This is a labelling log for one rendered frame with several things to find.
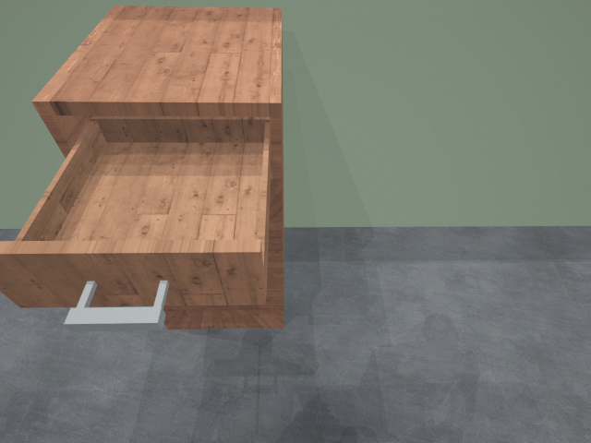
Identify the handle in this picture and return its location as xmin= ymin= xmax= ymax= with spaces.
xmin=64 ymin=281 xmax=169 ymax=331

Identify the cabinet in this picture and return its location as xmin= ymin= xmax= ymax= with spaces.
xmin=31 ymin=6 xmax=284 ymax=329

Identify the drawer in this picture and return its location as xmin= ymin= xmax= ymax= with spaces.
xmin=0 ymin=116 xmax=271 ymax=308

